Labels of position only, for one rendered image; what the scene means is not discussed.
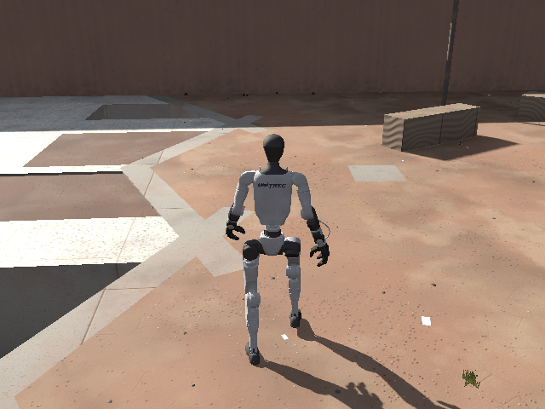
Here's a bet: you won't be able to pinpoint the right robot hand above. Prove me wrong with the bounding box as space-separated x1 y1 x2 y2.
310 243 330 267

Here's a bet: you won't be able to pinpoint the left robot hand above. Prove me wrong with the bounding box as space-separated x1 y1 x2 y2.
226 225 245 240

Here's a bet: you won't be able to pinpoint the right robot foot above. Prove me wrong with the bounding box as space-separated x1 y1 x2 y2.
290 309 301 328

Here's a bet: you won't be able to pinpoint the robot left upper arm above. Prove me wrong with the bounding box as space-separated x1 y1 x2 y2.
231 170 256 216

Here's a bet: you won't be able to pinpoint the left robot forearm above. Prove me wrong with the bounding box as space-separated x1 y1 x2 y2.
227 203 240 229

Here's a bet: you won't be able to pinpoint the robot left shin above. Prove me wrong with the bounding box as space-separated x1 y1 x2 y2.
245 293 259 353

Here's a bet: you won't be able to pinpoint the right robot forearm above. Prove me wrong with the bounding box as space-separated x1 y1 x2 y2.
307 207 326 247

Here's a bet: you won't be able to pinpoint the robot right upper arm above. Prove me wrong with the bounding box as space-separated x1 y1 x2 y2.
290 171 314 220

